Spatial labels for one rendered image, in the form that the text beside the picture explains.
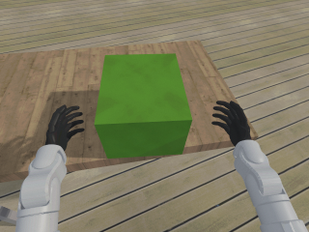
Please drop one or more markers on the left robot hand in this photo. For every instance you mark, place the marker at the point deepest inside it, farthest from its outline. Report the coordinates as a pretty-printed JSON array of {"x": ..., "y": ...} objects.
[{"x": 58, "y": 128}]

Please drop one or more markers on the robot right forearm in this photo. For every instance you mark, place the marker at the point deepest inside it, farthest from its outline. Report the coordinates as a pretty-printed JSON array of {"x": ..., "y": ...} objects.
[{"x": 272, "y": 203}]

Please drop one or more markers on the right robot hand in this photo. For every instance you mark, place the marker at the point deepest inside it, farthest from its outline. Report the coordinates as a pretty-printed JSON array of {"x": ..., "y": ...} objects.
[{"x": 236, "y": 122}]

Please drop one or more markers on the carton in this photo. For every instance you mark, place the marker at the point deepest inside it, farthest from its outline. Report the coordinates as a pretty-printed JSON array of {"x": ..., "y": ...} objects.
[{"x": 142, "y": 108}]

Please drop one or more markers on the table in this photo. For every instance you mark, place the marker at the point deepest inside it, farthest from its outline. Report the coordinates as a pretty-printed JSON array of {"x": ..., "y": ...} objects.
[{"x": 34, "y": 84}]

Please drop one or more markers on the robot left forearm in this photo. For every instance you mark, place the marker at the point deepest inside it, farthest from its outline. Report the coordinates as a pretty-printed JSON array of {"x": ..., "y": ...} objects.
[{"x": 40, "y": 192}]

